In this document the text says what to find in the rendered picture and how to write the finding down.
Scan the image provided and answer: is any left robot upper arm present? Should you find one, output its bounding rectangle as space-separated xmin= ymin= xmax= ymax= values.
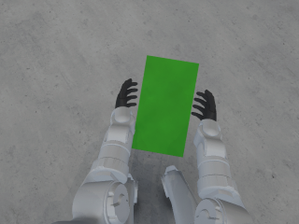
xmin=51 ymin=180 xmax=130 ymax=224

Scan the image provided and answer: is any robot right thigh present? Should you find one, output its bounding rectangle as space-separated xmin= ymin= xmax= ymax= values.
xmin=161 ymin=169 xmax=199 ymax=224

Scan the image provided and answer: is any carton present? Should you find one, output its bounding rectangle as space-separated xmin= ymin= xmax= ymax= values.
xmin=132 ymin=55 xmax=199 ymax=158

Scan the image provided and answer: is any right robot upper arm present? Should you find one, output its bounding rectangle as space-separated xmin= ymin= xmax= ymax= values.
xmin=194 ymin=197 xmax=254 ymax=224

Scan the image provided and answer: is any right robot hand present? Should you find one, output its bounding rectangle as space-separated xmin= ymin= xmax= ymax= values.
xmin=191 ymin=90 xmax=217 ymax=121

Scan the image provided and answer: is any left robot forearm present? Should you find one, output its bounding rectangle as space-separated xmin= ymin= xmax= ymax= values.
xmin=72 ymin=106 xmax=135 ymax=215

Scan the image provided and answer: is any left robot hand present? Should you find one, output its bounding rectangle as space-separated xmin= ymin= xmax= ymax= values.
xmin=115 ymin=78 xmax=138 ymax=109

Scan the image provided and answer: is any right robot forearm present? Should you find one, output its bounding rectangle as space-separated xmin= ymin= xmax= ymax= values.
xmin=193 ymin=119 xmax=248 ymax=211

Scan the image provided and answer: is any robot thigh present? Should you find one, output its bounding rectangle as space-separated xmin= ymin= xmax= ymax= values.
xmin=161 ymin=169 xmax=199 ymax=224
xmin=123 ymin=177 xmax=138 ymax=224

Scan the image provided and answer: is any robot left thigh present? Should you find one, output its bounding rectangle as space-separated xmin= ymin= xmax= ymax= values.
xmin=123 ymin=177 xmax=138 ymax=224

